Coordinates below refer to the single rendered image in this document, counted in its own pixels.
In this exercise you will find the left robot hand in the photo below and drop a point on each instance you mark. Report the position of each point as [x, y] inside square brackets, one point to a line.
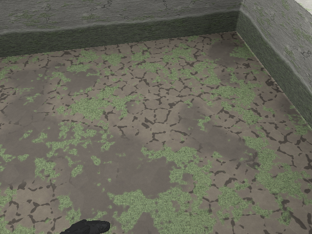
[87, 227]

